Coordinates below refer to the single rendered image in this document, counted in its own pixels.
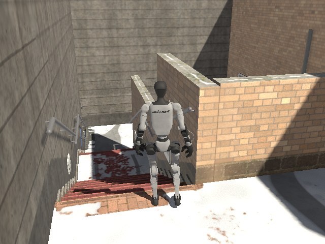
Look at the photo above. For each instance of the robot left hand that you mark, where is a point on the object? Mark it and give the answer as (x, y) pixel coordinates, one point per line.
(139, 147)

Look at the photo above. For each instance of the robot left upper arm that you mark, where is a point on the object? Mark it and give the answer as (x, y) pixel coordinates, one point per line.
(143, 116)

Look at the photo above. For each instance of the robot right forearm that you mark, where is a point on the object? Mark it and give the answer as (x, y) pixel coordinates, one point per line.
(186, 136)

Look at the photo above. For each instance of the robot right hand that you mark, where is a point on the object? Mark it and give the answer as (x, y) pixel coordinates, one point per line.
(190, 150)

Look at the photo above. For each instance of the robot right upper arm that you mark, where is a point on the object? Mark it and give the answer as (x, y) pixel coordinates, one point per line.
(179, 114)

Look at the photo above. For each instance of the robot left forearm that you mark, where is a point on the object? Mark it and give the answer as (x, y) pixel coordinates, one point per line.
(139, 136)

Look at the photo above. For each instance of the right robot thigh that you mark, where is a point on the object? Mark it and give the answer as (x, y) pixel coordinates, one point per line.
(175, 153)

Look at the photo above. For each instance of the left robot shin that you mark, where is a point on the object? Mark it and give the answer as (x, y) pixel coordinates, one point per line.
(153, 180)

